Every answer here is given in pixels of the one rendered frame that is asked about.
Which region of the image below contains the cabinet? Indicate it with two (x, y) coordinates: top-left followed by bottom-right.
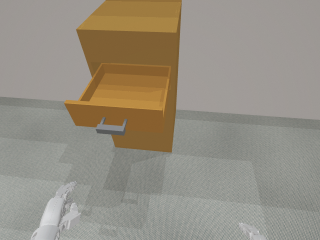
(76, 0), (182, 153)

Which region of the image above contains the drawer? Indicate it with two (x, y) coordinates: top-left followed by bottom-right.
(64, 63), (171, 133)

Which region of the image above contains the left robot hand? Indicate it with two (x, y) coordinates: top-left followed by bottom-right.
(39, 181), (81, 233)

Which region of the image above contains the right robot hand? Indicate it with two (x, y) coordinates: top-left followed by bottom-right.
(238, 222), (267, 240)

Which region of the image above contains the left robot forearm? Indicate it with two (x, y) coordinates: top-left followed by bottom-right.
(30, 225), (60, 240)

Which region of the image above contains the handle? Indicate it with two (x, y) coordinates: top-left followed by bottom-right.
(96, 117), (128, 136)

